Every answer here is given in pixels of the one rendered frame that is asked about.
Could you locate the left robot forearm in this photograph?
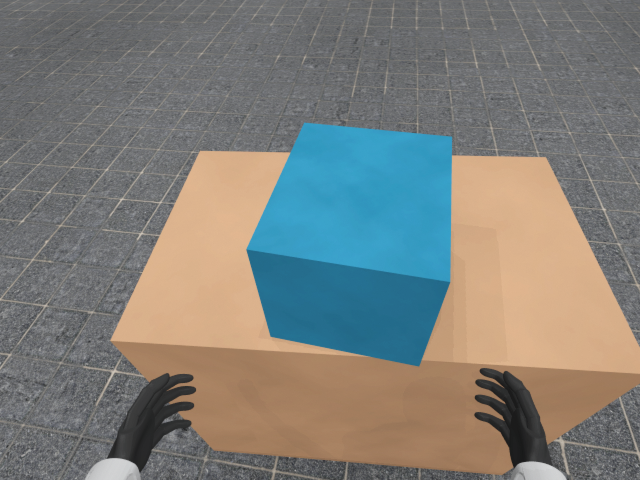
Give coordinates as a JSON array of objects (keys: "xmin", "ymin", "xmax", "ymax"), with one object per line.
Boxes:
[{"xmin": 85, "ymin": 458, "xmax": 141, "ymax": 480}]

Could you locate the pedestal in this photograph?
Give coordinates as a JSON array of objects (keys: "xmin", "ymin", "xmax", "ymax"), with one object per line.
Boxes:
[{"xmin": 110, "ymin": 151, "xmax": 640, "ymax": 475}]

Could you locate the left robot hand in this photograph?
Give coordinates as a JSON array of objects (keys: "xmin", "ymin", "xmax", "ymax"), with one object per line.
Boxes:
[{"xmin": 107, "ymin": 373, "xmax": 196, "ymax": 472}]

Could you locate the right robot hand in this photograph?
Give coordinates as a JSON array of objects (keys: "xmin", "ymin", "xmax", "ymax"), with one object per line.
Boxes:
[{"xmin": 474, "ymin": 368, "xmax": 552, "ymax": 469}]

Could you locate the carton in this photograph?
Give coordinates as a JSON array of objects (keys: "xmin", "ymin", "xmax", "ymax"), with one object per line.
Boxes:
[{"xmin": 246, "ymin": 123, "xmax": 452, "ymax": 366}]

